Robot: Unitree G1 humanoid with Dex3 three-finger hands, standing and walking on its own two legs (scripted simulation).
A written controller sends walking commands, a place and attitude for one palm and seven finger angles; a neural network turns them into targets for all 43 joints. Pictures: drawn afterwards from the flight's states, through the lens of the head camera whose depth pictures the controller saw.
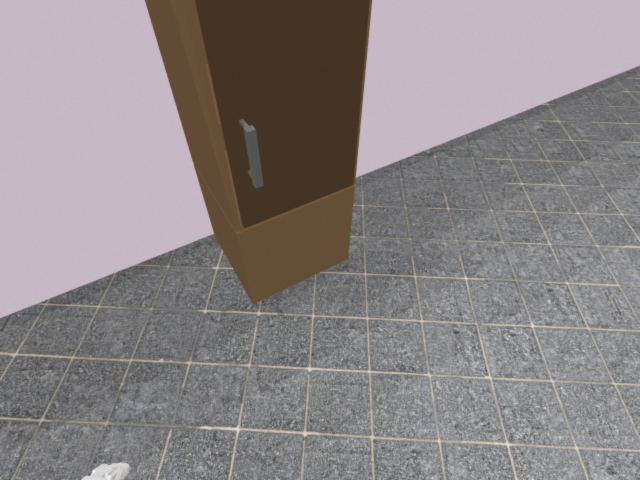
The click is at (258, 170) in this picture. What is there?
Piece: cupboard door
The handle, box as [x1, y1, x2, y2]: [239, 119, 263, 187]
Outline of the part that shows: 239,120 239,122 244,129 250,165 248,173 252,178 252,183 254,186 258,187 263,184 256,133 252,125 249,126 243,119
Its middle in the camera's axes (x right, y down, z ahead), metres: -0.17 -0.20 +0.93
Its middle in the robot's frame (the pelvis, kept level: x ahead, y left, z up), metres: +0.82 +0.21 -0.08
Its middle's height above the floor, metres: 0.69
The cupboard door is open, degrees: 0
